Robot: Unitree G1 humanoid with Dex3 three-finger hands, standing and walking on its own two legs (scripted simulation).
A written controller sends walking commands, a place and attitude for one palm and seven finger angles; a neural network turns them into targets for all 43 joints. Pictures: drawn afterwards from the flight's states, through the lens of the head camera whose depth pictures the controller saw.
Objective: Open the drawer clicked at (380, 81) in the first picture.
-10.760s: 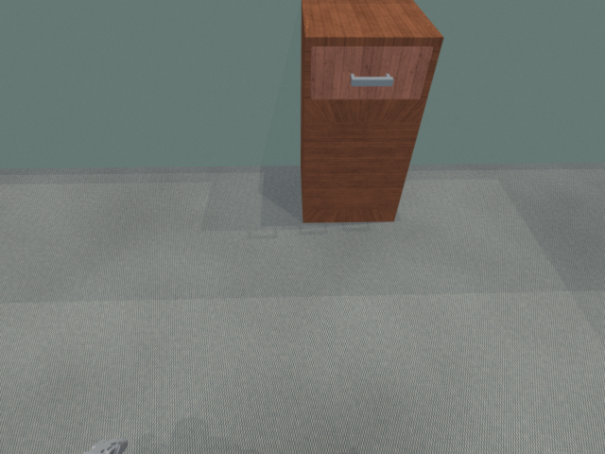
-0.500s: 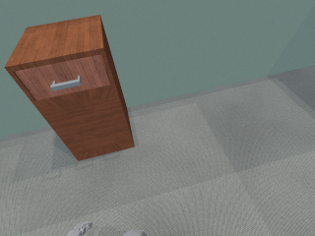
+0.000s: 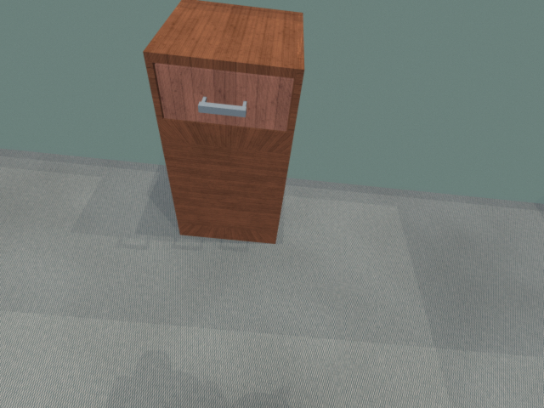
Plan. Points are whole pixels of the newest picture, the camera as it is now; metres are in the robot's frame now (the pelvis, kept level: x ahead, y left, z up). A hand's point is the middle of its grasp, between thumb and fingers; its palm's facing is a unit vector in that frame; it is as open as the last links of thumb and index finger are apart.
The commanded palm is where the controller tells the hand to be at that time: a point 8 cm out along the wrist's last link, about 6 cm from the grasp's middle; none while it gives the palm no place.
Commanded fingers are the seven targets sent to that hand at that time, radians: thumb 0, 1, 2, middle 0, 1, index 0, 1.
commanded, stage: take the last steps up to it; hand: left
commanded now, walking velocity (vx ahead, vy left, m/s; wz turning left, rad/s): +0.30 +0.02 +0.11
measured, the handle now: (223, 105) +0.89 +0.23 -0.06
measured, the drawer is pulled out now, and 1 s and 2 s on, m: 0.00 0.00 0.00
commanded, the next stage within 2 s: come to a stop and stand still in 1.20 s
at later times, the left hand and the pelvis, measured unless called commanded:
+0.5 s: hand (207, 374) +0.20 +0.12 -0.16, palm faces +0.01 -0.98 -0.22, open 7.4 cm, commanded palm none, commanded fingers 0.00 0.90 0.90 -0.20 -0.30 -0.20 -0.30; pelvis +0.09 -0.06 -0.01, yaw +2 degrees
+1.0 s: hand out of the picture +0.11 +0.07 -0.16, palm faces +0.26 -0.95 -0.14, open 7.3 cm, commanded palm none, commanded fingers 0.00 0.90 0.90 -0.20 -0.30 -0.20 -0.30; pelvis +0.24 -0.04 +0.00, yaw +5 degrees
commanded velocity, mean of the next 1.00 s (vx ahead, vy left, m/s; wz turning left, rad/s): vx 0.29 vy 0.04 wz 0.05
